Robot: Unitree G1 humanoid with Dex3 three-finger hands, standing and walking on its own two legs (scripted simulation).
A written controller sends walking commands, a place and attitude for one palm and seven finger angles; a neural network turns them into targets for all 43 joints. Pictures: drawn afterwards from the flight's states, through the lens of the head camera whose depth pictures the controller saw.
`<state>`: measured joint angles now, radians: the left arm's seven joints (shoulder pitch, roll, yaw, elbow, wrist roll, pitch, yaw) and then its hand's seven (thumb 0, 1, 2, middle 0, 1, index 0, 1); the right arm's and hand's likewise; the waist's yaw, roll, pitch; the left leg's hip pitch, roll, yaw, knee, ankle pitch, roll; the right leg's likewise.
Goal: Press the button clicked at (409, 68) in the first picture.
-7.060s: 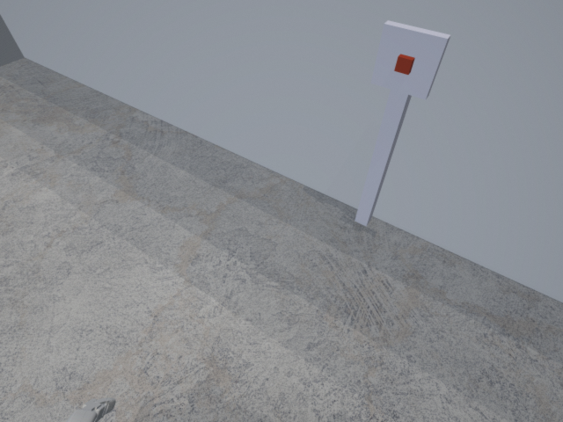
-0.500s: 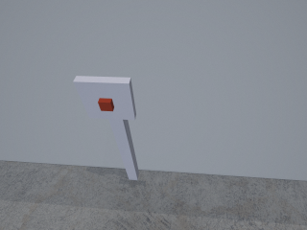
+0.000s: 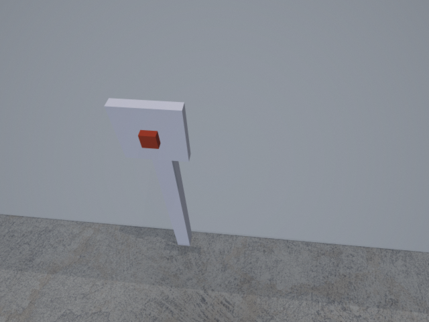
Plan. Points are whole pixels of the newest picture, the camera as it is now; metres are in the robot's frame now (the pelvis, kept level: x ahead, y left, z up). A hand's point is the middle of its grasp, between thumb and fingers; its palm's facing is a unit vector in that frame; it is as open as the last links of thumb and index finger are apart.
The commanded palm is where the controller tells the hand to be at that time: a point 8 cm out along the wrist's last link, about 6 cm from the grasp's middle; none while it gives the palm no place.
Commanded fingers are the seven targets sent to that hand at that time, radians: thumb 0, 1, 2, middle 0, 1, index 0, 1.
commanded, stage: look again from close up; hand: left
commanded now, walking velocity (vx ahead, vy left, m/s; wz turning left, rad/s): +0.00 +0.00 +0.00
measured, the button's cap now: (150, 138) +0.52 +0.19 +0.01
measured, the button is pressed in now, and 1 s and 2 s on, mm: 0 0 0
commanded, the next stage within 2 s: shuffle to correct the standing spot in 0.48 s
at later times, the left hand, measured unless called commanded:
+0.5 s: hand out of the picture +0.08 +0.30 -0.14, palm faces +0.00 -0.94 -0.33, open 7.4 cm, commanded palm none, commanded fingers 0.00 0.90 0.90 -0.20 -0.30 -0.20 -0.30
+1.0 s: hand out of the picture -0.02 +0.19 -0.17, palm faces -0.02 -0.99 -0.16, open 7.4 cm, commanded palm none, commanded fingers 0.00 0.90 0.90 -0.20 -0.30 -0.20 -0.30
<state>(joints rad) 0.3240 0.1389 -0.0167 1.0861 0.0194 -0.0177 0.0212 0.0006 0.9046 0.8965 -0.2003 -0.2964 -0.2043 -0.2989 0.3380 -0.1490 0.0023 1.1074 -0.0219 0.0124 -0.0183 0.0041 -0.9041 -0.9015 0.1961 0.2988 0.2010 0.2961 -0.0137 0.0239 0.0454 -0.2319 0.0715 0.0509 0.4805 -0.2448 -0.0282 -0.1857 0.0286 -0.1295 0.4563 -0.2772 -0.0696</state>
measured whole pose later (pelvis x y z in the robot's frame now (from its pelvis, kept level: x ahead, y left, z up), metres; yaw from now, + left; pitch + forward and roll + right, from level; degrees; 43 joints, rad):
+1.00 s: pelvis +0.01 +0.03 +0.00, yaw -2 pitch -1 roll +0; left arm 0.37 0.13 -0.02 1.11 0.02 0.00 0.02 0.00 0.91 0.90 -0.20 -0.30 -0.20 -0.30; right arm 0.33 -0.17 0.00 1.16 -0.01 0.01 -0.02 0.00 -0.90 -0.90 0.20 0.30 0.20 0.30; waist -0.01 0.01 0.03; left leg -0.19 0.04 0.07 0.49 -0.28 -0.01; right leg -0.17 0.00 -0.08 0.48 -0.30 -0.03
